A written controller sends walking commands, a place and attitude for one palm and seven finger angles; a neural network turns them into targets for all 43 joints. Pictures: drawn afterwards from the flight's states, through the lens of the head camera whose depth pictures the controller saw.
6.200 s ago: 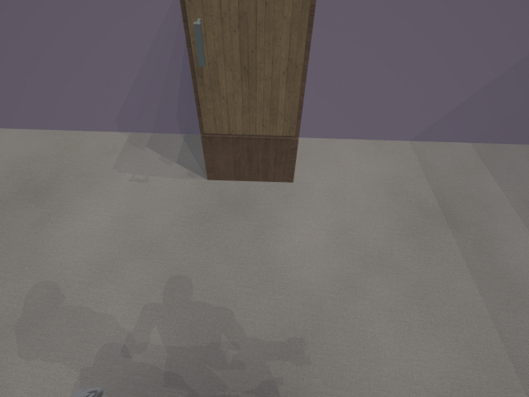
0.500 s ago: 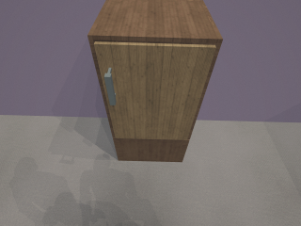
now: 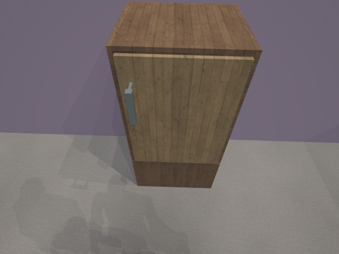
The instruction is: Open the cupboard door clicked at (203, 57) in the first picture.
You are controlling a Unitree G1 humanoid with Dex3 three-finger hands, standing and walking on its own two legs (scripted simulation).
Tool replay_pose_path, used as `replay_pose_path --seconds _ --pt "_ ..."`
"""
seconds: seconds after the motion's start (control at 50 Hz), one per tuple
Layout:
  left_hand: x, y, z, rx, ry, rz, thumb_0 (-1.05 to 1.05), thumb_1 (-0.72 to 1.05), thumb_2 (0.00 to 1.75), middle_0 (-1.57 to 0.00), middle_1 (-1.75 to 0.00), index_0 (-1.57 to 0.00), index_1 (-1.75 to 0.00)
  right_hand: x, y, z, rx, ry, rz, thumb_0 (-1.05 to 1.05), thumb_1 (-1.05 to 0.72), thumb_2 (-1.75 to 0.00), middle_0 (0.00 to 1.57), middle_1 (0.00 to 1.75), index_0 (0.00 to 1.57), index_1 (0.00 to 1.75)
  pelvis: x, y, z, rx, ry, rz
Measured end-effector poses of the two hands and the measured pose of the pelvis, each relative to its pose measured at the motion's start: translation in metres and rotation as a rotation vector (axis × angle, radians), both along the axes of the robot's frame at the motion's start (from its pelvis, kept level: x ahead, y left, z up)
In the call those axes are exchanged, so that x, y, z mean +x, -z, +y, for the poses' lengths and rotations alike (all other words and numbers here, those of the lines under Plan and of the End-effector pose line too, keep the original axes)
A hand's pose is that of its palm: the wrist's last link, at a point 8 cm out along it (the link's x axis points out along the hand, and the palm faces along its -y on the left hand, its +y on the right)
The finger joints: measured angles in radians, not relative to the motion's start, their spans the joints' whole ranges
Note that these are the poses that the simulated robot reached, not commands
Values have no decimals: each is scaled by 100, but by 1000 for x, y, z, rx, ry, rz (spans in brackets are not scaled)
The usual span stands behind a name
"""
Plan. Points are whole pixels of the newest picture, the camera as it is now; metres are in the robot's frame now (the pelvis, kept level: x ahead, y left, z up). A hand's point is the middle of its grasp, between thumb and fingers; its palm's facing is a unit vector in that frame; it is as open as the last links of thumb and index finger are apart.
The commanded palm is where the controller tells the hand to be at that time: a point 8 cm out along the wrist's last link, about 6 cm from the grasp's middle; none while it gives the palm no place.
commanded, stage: shuffle to correct the standing spot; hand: left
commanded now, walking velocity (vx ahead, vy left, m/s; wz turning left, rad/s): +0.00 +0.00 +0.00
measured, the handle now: (132, 104) +0.59 +0.17 -0.01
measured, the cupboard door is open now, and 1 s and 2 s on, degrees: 0 0 0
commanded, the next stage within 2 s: come to a stop and stand still in 0.18 s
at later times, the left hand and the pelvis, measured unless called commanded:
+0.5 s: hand out of the picture +0.01 +0.13 -0.18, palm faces +0.06 -0.98 -0.19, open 7.4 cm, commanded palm none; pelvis +0.05 -0.04 -0.01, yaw +0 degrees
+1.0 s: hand out of the picture +0.09 +0.18 -0.17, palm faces +0.02 -0.96 -0.27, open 7.4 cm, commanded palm none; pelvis +0.01 -0.01 -0.01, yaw -1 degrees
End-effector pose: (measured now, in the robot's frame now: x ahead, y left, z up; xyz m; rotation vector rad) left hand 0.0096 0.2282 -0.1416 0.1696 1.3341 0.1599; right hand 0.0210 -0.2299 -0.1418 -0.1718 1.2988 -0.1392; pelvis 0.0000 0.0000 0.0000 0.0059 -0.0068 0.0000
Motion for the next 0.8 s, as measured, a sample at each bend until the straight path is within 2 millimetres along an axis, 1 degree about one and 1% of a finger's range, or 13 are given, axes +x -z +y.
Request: replay_pose_path --seconds 0.1,0.18,0.26,0.34,0.38,0.44,0.5,0.56,0.64,0.72,0.8 --pt "2 2 -3 -7 -1 6 0 90 90 -20 -30 -20 -30 11 -2 -4 -9 -9 -9 0 -91 -90 20 29 20 29 4 0 -3 0 1 -2" --pt "1 5 -8 -14 2 28 0 90 90 -20 -30 -20 -30 15 0 -6 -3 -3 -5 0 -91 -90 20 29 20 29 9 2 -7 5 5 1" --pt "0 6 -16 -17 4 59 0 90 90 -20 -30 -20 -30 14 5 -12 8 17 17 0 -91 -90 20 30 20 29 17 4 -17 13 9 14" --pt "1 5 -29 -13 -15 78 0 90 90 -20 -30 -20 -30 11 11 -25 14 27 59 0 -91 -90 20 30 20 29 28 7 -30 3 4 27" --pt "0 5 -36 -11 -33 79 0 90 90 -20 -30 -20 -30 13 12 -30 12 20 84 0 -91 -90 20 30 20 29 34 8 -35 -3 -4 30" --pt "-2 6 -47 -17 -54 94 0 90 90 -20 -30 -20 -30 25 11 -35 5 8 99 0 -91 -90 20 29 20 29 43 8 -38 -6 -10 27" --pt "-3 11 -54 -33 -63 123 0 90 90 -20 -30 -20 -30 43 11 -37 -6 8 71 0 -91 -90 20 29 20 29 50 9 -39 -5 -6 14" --pt "4 11 -56 -35 -60 136 0 90 90 -20 -30 -20 -30 61 6 -37 -13 13 27 0 -91 -90 20 29 20 29 54 7 -41 9 4 8" --pt "24 9 -54 -17 -49 84 0 90 90 -20 -30 -20 -30 78 4 -37 -8 9 -22 0 -91 -90 20 29 20 29 52 5 -43 15 9 17" --pt "42 7 -47 10 -27 15 0 90 90 -20 -30 -20 -30 87 6 -37 2 1 -56 0 -91 -90 20 29 20 29 45 7 -44 16 10 24" --pt "53 2 -36 38 17 -60 0 90 90 -20 -30 -20 -30 91 3 -36 8 17 -121 0 -91 -90 20 29 20 29 35 9 -37 -3 27 22"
